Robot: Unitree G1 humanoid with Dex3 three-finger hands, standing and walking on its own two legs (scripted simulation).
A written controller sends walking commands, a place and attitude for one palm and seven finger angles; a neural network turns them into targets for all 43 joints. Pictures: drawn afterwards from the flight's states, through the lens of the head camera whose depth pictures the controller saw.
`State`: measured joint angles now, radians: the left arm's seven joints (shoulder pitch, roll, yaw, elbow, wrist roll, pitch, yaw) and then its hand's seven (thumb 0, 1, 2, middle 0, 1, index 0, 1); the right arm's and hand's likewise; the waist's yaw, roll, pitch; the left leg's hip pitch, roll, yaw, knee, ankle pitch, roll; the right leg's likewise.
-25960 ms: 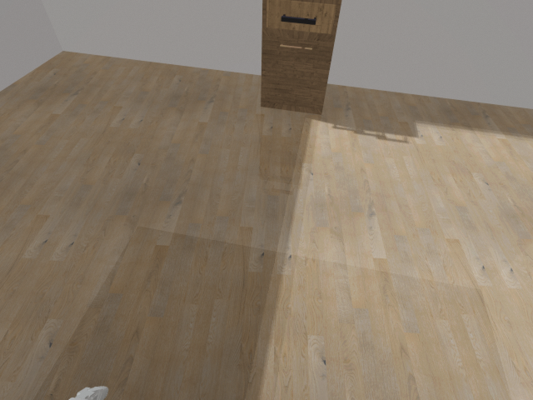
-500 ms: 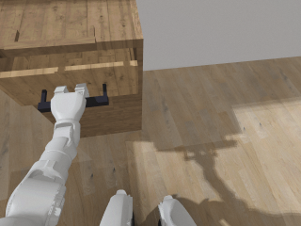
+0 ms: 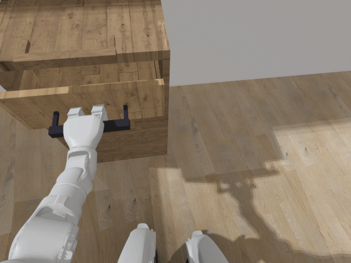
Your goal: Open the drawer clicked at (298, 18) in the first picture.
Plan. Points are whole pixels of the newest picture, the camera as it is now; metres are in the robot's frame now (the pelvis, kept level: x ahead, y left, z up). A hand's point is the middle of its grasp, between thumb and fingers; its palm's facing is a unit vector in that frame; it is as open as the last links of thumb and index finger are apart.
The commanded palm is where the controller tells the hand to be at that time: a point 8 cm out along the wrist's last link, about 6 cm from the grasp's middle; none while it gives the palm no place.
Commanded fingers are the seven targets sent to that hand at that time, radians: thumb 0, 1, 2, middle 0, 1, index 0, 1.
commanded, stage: pull the drawer open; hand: left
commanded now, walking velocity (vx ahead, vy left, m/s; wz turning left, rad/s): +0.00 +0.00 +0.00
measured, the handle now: (91, 120) +0.46 +0.22 -0.04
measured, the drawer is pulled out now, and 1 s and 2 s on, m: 0.08 0.11 0.14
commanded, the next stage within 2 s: none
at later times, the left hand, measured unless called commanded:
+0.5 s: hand (92, 143) +0.41 +0.21 -0.07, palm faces -0.04 -0.06 -1.00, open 5.4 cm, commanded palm +0.38 +0.20 -0.01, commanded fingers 0.00 0.90 0.90 -0.40 -1.35 -0.40 -1.35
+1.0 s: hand (92, 150) +0.39 +0.21 -0.07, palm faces -0.03 -0.05 -1.00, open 5.4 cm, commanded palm +0.36 +0.19 -0.01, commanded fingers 0.00 0.90 0.90 -0.40 -1.35 -0.40 -1.35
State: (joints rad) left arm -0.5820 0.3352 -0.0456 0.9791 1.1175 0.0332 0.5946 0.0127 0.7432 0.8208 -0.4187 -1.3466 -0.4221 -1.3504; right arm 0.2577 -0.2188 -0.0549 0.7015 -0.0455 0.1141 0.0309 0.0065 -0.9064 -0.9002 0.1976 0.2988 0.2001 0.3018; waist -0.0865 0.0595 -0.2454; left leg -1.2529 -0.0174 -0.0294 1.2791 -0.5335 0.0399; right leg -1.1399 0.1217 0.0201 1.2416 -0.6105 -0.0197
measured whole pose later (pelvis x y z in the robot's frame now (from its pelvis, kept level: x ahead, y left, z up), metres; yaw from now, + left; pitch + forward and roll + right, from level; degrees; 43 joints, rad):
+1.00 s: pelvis -0.01 +0.00 +0.00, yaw +0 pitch +27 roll -3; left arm -0.48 0.30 -0.07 0.91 1.12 0.06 0.62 0.01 0.75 0.82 -0.42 -1.35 -0.42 -1.35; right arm 0.24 -0.21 -0.06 0.70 -0.04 0.12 0.03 0.01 -0.91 -0.90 0.20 0.30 0.20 0.30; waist -0.07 0.06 -0.25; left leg -1.22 -0.02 -0.03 1.27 -0.52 0.04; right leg -1.11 0.12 0.02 1.23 -0.60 -0.02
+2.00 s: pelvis +0.00 +0.00 +0.01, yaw +0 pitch +26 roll -3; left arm -0.33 0.27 -0.09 0.77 1.13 0.06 0.63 0.02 0.74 0.81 -0.42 -1.35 -0.42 -1.35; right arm 0.21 -0.21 -0.06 0.68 -0.04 0.11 0.02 0.01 -0.91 -0.90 0.20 0.30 0.20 0.30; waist -0.05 0.05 -0.26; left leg -1.18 -0.02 -0.03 1.25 -0.53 0.03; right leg -1.07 0.12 0.02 1.22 -0.61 -0.03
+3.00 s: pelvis +0.00 -0.01 +0.01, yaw +0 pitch +26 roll -2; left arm -0.24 0.25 -0.11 0.70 1.12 0.09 0.62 0.01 0.75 0.80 -0.40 -1.35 -0.42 -1.35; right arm 0.21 -0.21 -0.06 0.67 -0.04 0.10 0.01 0.01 -0.91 -0.90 0.20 0.30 0.20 0.30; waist -0.04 0.04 -0.26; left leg -1.15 -0.02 -0.02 1.24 -0.53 0.03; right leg -1.05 0.12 0.03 1.21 -0.61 -0.03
